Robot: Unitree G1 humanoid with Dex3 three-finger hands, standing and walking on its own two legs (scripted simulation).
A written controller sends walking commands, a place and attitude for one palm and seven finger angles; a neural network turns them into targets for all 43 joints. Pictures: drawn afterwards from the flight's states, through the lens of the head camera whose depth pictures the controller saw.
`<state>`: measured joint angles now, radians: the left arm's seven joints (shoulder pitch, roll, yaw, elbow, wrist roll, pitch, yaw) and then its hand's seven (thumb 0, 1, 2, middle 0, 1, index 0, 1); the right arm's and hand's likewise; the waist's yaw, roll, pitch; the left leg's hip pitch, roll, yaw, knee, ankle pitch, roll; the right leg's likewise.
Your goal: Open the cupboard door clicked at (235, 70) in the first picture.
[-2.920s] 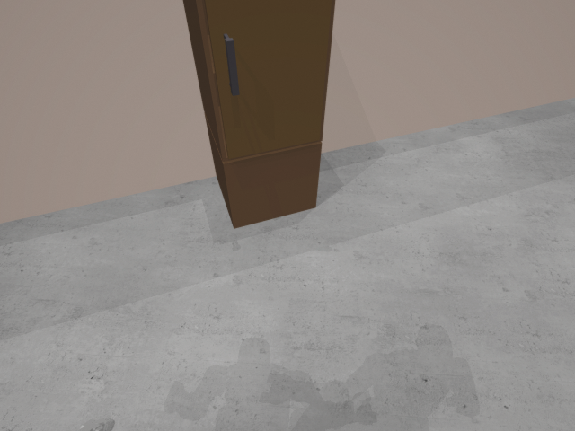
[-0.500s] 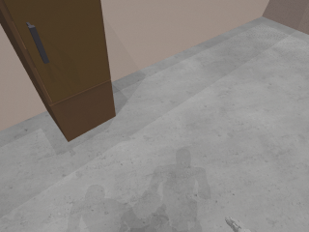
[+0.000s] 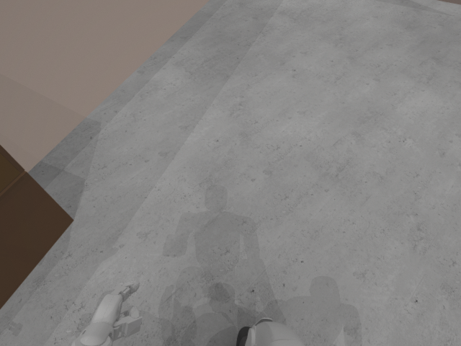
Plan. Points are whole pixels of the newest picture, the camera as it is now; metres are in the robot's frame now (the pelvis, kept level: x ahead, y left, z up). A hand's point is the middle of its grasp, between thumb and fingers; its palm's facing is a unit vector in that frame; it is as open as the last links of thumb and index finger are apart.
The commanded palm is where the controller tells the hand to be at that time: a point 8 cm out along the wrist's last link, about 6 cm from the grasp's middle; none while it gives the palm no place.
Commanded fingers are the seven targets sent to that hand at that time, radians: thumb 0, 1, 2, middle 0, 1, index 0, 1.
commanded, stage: walk to a spot facing it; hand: left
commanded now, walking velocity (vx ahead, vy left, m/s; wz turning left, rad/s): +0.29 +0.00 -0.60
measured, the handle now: out of the picture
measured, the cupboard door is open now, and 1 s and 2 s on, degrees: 0 0 0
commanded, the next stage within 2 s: turn to face it in 0.82 s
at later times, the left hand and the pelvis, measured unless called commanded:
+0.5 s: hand (99, 312) +0.20 +0.26 -0.16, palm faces -0.15 -0.96 -0.22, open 7.4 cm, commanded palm none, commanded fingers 0.00 0.90 0.90 -0.20 -0.30 -0.20 -0.30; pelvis +0.15 +0.05 +0.02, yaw -18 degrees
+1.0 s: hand (191, 207) +0.42 +0.09 -0.12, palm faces -0.59 -0.75 -0.30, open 7.4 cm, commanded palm none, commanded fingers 0.00 0.90 0.90 -0.20 -0.30 -0.20 -0.30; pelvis +0.19 +0.01 +0.02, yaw -37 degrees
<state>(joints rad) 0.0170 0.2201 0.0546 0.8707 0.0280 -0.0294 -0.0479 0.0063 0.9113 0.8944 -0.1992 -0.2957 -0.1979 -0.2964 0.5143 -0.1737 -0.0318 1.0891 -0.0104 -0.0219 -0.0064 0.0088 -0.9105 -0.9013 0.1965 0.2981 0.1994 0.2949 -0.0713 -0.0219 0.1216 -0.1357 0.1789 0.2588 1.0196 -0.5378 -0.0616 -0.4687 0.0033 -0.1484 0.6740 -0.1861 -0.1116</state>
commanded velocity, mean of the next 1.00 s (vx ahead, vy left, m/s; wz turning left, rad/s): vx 0.06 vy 0.00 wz -0.47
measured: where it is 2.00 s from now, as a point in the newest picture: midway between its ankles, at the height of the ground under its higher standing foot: outside the picture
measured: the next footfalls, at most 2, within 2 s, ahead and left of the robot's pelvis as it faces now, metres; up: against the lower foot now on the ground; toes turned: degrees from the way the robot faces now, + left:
left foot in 0.42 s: +0.27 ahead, +0.14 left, +0.00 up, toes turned -8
right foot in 0.88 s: +0.17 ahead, -0.11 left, +0.00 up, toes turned -41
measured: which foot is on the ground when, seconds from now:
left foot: up 0.00-0.40, down 0.42-0.88, up 0.90-1.00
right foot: down 0.00-0.42, up 0.44-0.86, down 0.88-1.00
